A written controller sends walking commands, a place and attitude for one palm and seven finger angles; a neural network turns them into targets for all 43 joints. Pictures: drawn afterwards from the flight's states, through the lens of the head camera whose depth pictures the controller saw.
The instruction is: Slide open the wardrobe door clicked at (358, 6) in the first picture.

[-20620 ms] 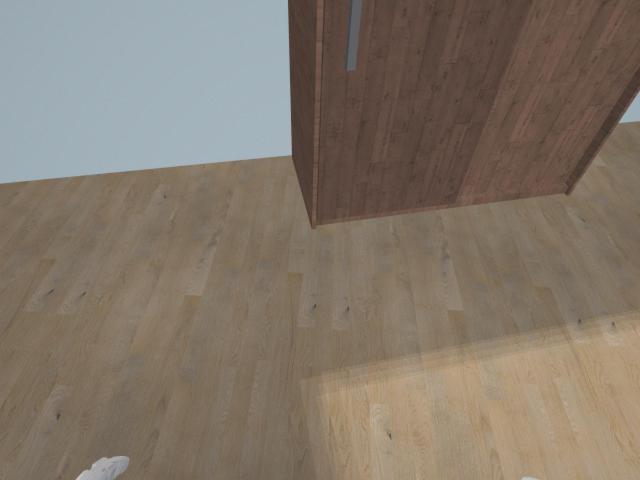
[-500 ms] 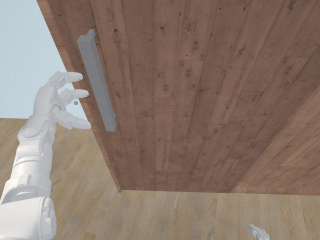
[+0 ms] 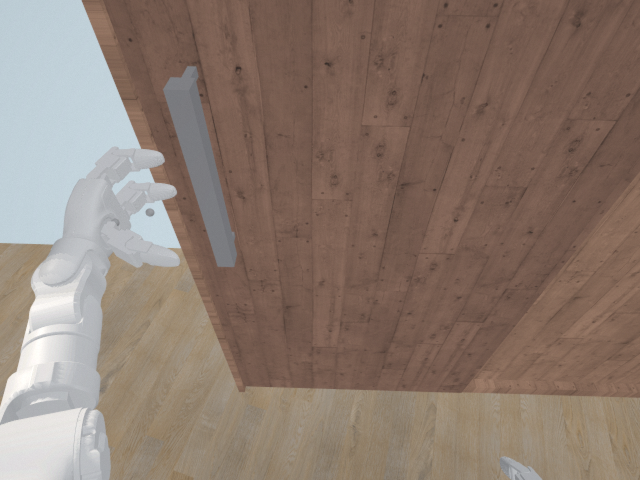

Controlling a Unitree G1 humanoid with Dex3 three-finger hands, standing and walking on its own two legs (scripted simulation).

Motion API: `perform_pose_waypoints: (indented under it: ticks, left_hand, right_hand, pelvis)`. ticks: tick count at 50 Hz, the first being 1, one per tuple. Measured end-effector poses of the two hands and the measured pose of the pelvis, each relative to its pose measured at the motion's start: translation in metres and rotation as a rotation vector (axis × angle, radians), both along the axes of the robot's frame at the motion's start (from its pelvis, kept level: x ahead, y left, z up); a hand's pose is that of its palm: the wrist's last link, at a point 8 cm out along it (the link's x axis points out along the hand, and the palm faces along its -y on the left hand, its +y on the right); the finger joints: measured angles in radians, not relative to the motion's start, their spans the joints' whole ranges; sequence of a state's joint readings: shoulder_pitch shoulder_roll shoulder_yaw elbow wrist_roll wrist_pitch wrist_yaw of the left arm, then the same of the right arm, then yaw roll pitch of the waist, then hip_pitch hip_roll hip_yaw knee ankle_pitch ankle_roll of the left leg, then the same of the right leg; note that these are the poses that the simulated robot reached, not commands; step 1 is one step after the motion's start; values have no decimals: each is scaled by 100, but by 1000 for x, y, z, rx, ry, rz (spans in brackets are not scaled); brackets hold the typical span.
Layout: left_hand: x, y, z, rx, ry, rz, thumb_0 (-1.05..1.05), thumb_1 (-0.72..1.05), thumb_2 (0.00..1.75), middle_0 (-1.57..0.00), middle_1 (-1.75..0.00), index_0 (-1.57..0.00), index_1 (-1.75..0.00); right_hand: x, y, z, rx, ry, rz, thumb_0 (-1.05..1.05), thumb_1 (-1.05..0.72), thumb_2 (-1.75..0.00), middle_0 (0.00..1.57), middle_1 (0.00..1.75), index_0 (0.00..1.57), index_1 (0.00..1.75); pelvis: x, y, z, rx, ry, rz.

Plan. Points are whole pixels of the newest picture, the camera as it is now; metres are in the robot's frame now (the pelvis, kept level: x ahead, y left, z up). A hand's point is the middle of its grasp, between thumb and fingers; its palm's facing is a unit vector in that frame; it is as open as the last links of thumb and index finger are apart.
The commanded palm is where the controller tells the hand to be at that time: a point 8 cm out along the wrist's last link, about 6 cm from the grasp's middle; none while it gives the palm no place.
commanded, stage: move the hooked fingers beside the handle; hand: left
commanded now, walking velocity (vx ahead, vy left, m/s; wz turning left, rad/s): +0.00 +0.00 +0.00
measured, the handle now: (212, 181) +0.47 +0.16 +0.13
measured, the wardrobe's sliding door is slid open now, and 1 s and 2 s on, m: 0.00 0.00 0.00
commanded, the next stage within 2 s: feel for the door with the fingertips in 0.64 s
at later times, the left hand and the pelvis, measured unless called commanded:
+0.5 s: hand (149, 209) +0.41 +0.23 +0.13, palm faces +0.01 -1.00 -0.01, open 14.0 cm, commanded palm +0.38 +0.28 +0.13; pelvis +0.00 +0.00 +0.00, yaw -1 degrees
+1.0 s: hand (165, 213) +0.40 +0.21 +0.13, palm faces -0.03 -1.00 +0.02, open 14.0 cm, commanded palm +0.37 +0.26 +0.13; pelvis +0.00 +0.00 +0.00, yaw +1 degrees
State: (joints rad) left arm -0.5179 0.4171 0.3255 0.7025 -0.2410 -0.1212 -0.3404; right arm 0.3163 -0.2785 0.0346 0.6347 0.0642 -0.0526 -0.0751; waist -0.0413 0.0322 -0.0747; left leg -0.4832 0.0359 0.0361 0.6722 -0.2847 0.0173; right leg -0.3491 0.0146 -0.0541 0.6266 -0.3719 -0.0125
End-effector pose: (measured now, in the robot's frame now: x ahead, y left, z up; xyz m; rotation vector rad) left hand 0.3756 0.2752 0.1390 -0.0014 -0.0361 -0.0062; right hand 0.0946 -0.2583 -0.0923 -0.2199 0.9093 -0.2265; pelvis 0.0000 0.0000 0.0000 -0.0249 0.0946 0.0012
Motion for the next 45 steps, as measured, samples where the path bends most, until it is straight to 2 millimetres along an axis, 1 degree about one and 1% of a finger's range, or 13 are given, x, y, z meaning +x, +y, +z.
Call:
perform_pose_waypoints:
  ticks: [6, 10, 15, 19, 23, 27, 31, 36, 39, 45]
  left_hand:
    - [0, 1, -10, 2, 49, 19, -1, -50, 30, -30, -120, -30, -120]
    - [3, -1, -6, 14, 22, 24, -1, -50, 30, -30, -120, -30, -120]
    - [14, -2, 2, 1, 4, 13, -1, -50, 30, -30, -120, -30, -120]
    - [19, 2, -3, -5, 46, 13, -1, -50, 30, -31, -120, -30, -120]
    - [16, 7, -8, 5, 53, 18, -1, -50, 30, -30, -120, -30, -120]
    - [8, 6, -5, 6, 1, 11, -1, -50, 30, -30, -120, -30, -120]
    - [4, 8, -2, -9, -12, 11, -1, -50, 30, -30, -120, -30, -120]
    - [1, 13, -9, -9, 43, 18, -1, -50, 30, -30, -120, -30, -120]
    - [0, 13, -9, -5, 42, 23, -1, -50, 30, -30, -120, -30, -120]
    - [1, -1, -3, -13, -1, -13, -1, -50, 30, -30, -120, -30, -120]
  right_hand:
    - [8, 2, 2, -3, -19, 21, 1, -91, -90, 20, 30, 20, 30]
    - [9, 1, 1, -9, -15, 29, 1, -91, -90, 20, 30, 20, 30]
    - [3, -1, -1, -13, 10, 22, 1, -91, -90, 20, 30, 20, 30]
    - [-5, -5, -2, -11, 28, 0, 1, -91, -90, 20, 30, 20, 30]
    - [-12, -9, -3, -11, 48, -22, 1, -91, -90, 20, 30, 20, 30]
    - [-14, -12, -4, -12, 59, -30, 1, -91, -90, 20, 30, 20, 30]
    - [-9, -11, -2, -13, 49, -28, 1, -91, -90, 20, 30, 20, 30]
    - [4, -9, 1, -14, 13, -11, 1, -91, -90, 20, 30, 20, 30]
    - [11, -7, 3, -14, -7, 1, 1, -91, -90, 20, 30, 20, 30]
    - [20, 0, 3, -11, -29, 32, 1, -91, -90, 20, 30, 20, 30]
  pelvis:
    - [-4, -1, -1, -1, 0, 9]
    - [-6, -2, -1, -3, 4, 11]
    - [-5, -4, -1, -2, 12, 10]
    - [-2, -5, -1, 0, 22, 3]
    - [2, -5, -1, 1, 27, -7]
    - [6, -5, 0, 1, 20, -10]
    - [7, -5, 0, 2, 11, -7]
    - [5, -5, -1, 0, 11, 1]
    - [3, -4, -1, -1, 12, 2]
    - [1, -2, -2, -4, 9, 12]
